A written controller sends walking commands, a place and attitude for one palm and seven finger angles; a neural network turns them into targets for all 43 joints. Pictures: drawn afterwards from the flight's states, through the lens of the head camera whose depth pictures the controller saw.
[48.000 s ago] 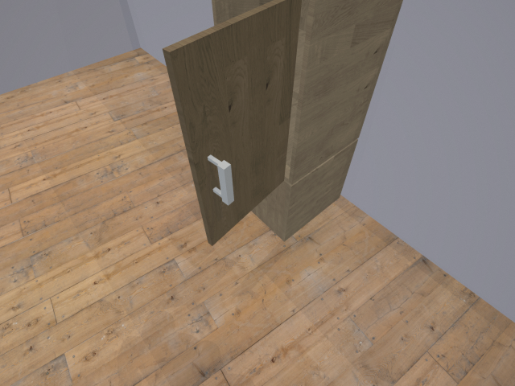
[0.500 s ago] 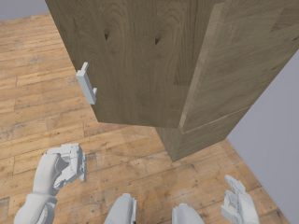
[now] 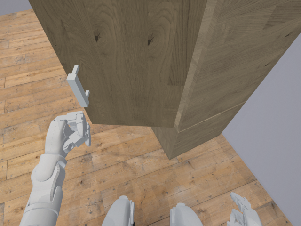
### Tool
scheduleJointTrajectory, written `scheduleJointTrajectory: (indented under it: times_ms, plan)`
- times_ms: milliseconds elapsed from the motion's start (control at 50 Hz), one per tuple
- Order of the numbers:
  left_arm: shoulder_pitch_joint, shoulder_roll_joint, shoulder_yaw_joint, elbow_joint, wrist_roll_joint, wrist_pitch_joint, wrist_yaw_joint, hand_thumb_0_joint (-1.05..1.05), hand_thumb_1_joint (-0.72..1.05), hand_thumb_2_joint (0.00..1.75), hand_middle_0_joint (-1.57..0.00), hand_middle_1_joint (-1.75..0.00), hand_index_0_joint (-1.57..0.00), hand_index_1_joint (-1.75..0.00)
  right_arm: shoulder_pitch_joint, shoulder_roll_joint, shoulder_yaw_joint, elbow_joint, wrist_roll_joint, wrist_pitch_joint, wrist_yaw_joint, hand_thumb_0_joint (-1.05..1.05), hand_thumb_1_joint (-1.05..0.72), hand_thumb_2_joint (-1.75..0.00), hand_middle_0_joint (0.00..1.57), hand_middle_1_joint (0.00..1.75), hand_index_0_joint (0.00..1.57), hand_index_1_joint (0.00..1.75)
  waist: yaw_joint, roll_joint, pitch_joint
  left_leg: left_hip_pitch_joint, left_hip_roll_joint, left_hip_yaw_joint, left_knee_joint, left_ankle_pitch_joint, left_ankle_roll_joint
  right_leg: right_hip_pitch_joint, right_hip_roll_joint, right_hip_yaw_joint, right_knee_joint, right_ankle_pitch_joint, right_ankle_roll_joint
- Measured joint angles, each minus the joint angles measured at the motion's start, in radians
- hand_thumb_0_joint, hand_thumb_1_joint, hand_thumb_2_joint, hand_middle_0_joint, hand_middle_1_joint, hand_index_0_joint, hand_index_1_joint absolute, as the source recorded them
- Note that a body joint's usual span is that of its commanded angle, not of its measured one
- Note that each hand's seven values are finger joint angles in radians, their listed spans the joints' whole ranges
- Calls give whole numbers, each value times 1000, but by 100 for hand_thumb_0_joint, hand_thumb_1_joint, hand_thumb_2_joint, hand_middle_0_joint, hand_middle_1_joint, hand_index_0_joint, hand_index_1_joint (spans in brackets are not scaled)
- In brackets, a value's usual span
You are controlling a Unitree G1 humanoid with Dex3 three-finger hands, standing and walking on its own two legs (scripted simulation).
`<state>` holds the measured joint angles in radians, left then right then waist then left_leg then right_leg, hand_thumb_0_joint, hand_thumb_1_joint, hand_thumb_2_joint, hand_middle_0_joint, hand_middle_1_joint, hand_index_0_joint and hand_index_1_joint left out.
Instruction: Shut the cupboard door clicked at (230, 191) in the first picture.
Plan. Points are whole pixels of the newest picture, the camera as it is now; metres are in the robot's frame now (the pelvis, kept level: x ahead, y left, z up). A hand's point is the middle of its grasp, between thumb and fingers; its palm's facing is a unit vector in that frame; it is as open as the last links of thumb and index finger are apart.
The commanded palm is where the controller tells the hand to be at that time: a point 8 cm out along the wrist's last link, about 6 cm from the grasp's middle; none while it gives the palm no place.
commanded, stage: bring the fist close to the handle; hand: left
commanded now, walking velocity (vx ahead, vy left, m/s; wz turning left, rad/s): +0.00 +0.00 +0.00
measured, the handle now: (80, 86) +0.49 +0.23 +0.04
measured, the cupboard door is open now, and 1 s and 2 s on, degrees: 61 61 41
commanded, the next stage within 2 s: push the door shut along its arc in 0.76 s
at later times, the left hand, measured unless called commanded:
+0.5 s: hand (87, 112) +0.39 +0.19 +0.05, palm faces -0.03 -1.00 -0.01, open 3.1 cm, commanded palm +0.36 +0.24 +0.05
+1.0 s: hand (87, 112) +0.40 +0.19 +0.04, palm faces -0.04 -1.00 -0.02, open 3.1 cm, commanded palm +0.38 +0.24 +0.05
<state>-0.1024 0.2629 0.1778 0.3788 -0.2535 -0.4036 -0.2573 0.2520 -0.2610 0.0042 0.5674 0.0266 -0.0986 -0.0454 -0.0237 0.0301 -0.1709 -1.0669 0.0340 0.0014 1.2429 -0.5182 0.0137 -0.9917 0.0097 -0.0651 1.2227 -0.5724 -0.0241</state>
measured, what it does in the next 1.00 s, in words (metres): stands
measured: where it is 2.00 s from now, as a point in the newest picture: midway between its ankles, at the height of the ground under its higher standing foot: outside the picture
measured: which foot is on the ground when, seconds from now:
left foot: down 0.00-1.00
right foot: down 0.00-1.00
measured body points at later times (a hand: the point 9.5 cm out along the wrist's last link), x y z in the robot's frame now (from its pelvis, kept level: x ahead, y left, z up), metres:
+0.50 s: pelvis +0.00 +0.00 +0.00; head +0.10 +0.01 +0.44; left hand +0.39 +0.24 +0.05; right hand +0.11 -0.26 -0.11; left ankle +0.04 +0.11 -0.63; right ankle +0.01 -0.11 -0.63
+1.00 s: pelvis -0.01 +0.01 +0.00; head +0.10 +0.02 +0.44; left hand +0.39 +0.25 +0.05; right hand +0.11 -0.25 -0.11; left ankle +0.04 +0.11 -0.63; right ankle +0.01 -0.11 -0.63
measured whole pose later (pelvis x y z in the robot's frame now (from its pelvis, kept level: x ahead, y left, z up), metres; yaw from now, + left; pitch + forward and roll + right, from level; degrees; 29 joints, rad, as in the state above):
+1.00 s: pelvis -0.01 +0.01 +0.00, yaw -1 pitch +21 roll -2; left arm -0.46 0.32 0.26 0.80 -0.20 -0.48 -0.29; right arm 0.26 -0.25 0.01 0.61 0.03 -0.03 -0.03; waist -0.05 0.02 -0.16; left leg -1.09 0.03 0.01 1.22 -0.50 0.03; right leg -1.02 0.01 -0.05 1.20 -0.54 -0.01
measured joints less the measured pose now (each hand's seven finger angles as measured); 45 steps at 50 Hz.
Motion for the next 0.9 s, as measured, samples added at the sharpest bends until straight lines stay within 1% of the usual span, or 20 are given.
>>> scheduleJointTrajectory:
  times_ms: [120, 220, 420, 520, 620, 760, 900]
  plan:
    - [-77, -2, 7, 76, 16, -12, 11, 2, 90, 90, -130, -150, -130, -150, 0, 4, -2, 9, -1, 17, 10, 1, -91, -89, 21, 30, 20, 30, -6, -2, 1, 9, 0, 11, -17, 5, 3, 3, 0, 11, -13, 7, 4]
    - [-157, 7, 33, 173, 27, -25, 19, 1, 90, 90, -130, -150, -130, -150, 2, 9, 3, 16, -3, 31, 13, 1, -91, -89, 21, 30, 20, 30, -12, -5, 3, 6, 1, 14, -24, 10, 4, -2, 0, 14, -18, 12, 5]
    - [-289, 37, 69, 317, 30, -53, -12, 2, 90, 90, -130, -150, -130, -150, 13, 7, 0, 44, -2, 52, 19, 1, -91, -89, 21, 30, 20, 30, -20, -5, 1, -11, 3, 13, -20, 12, 5, -17, 3, 14, -17, 16, 5]
    - [-289, 40, 83, 333, 25, -56, -21, 1, 90, 90, -130, -150, -130, -150, 27, 5, -4, 38, 1, 68, 25, 1, -91, -89, 21, 30, 20, 30, -26, -6, 0, -7, 5, 20, -28, 15, 7, -18, 5, 21, -24, 22, 7]
    - [-284, 38, 90, 352, 29, -73, -23, 1, 90, 90, -130, -150, -130, -150, 33, 3, -4, 39, 1, 75, 24, 1, -91, -89, 21, 30, 20, 30, -26, -10, 4, -6, 4, 21, -30, 18, 9, -17, 4, 22, -26, 25, 9]
    - [-311, 51, 88, 369, 29, -88, -30, 2, 90, 90, -130, -150, -130, -150, 22, 3, -5, 50, 1, 70, 19, 1, -91, -89, 21, 30, 20, 30, -27, -11, 11, -25, 3, 12, -15, 18, 9, -29, 4, 13, -18, 25, 9]
    - [-313, 38, 73, 360, 30, -71, -25, 2, 90, 90, -130, -150, -130, -150, 15, 6, -3, 46, 2, 70, 24, 1, -91, -89, 21, 30, 20, 30, -25, -6, 5, -17, 2, 16, -24, 21, 12, -22, 3, 17, -28, 30, 13]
